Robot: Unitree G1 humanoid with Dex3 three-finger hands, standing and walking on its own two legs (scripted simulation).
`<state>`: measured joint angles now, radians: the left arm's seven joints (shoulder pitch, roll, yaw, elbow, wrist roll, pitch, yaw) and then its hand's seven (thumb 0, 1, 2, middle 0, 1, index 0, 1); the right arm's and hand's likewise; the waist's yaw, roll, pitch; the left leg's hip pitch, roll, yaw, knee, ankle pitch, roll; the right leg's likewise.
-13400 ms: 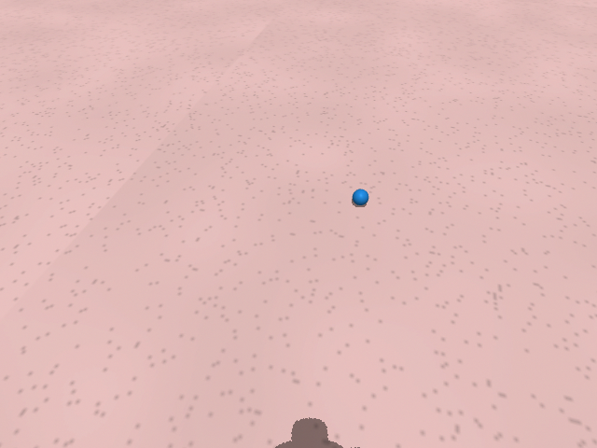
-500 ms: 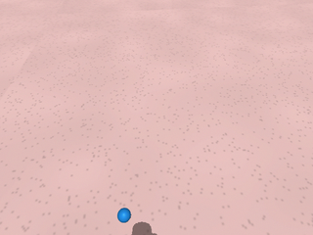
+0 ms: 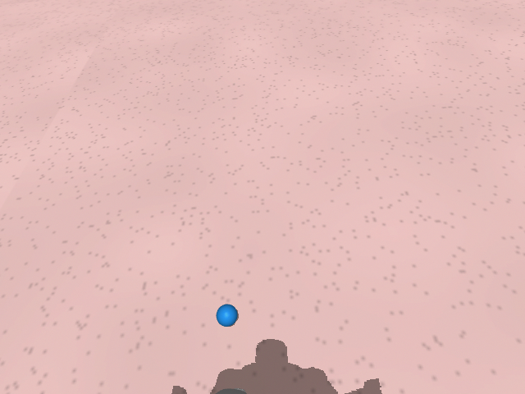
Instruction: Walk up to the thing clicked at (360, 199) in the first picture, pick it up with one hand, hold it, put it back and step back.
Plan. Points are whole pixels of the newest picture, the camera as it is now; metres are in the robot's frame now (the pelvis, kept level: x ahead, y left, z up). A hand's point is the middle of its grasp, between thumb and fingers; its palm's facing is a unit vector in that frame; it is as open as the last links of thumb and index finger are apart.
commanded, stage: walk up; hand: left
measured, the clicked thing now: (226, 315) +0.48 +0.22 -0.73
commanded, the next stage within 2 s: none
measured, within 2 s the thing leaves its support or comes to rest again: neither
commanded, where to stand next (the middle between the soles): +0.11 +0.00 m, yaw -4 degrees
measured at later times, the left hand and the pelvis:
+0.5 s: hand out of the picture +0.09 +0.30 -0.16, palm faces +0.01 -0.93 -0.37, open 7.4 cm; pelvis +0.04 +0.03 -0.01, yaw +0 degrees
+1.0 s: hand out of the picture +0.12 +0.29 -0.15, palm faces -0.07 -0.93 -0.35, open 7.4 cm; pelvis +0.01 +0.04 +0.00, yaw -3 degrees
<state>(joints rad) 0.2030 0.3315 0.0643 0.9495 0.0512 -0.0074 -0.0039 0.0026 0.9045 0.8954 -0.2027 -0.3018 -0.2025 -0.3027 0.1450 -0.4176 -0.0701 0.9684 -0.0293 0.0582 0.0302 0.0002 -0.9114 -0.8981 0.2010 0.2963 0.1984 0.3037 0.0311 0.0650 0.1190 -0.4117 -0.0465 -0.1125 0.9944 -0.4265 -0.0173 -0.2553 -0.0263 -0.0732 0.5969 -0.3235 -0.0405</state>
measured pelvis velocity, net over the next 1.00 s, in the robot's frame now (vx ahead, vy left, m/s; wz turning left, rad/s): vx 0.01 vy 0.04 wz -0.04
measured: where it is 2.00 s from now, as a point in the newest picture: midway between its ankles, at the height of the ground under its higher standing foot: outside the picture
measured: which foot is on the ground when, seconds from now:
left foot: up 0.00-0.18, down 0.20-1.00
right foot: down 0.00-0.22, up 0.24-0.48, down 0.50-1.00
